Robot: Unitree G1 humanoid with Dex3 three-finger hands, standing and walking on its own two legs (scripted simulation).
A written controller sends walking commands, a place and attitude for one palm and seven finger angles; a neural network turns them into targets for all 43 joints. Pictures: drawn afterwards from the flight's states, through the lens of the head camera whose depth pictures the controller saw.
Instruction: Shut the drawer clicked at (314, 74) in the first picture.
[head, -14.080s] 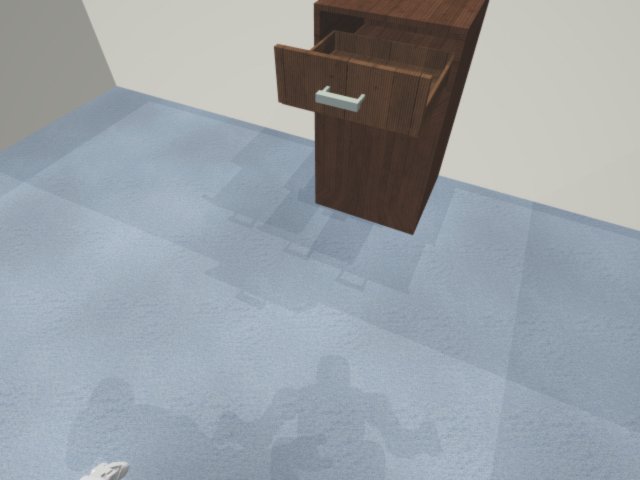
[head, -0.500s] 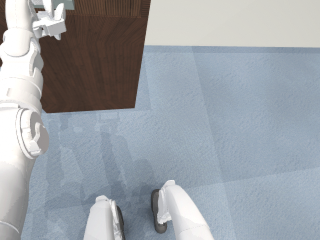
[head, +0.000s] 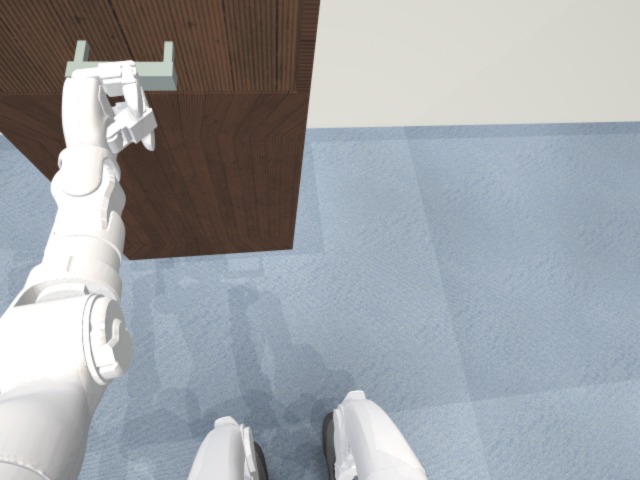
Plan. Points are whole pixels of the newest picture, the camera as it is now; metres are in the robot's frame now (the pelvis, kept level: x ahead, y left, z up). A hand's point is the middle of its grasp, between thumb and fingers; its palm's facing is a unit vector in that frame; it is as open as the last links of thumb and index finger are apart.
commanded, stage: draw the hand back to the body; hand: left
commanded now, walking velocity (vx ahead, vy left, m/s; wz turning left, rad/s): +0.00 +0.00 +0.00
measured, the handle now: (125, 63) +0.62 +0.17 +0.06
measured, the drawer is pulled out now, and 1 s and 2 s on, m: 0.00 0.00 0.00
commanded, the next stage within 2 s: step back with the hand held close in 1.44 s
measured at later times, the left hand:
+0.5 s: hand (61, 181) +0.41 +0.19 +0.12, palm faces +0.01 -1.00 -0.04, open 3.3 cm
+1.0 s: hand out of the picture +0.28 +0.22 +0.21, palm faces +0.28 -0.91 -0.31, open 3.3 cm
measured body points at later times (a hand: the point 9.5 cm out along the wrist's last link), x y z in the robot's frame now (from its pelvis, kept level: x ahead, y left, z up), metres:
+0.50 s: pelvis +0.04 +0.00 +0.05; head +0.11 +0.01 +0.50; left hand +0.41 +0.24 +0.13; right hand +0.16 -0.25 -0.05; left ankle +0.00 +0.09 -0.65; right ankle +0.03 -0.12 -0.65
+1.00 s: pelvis +0.03 +0.00 +0.09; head +0.02 -0.01 +0.54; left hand +0.25 +0.27 +0.23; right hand +0.22 -0.21 +0.00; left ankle +0.00 +0.09 -0.65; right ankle +0.03 -0.12 -0.65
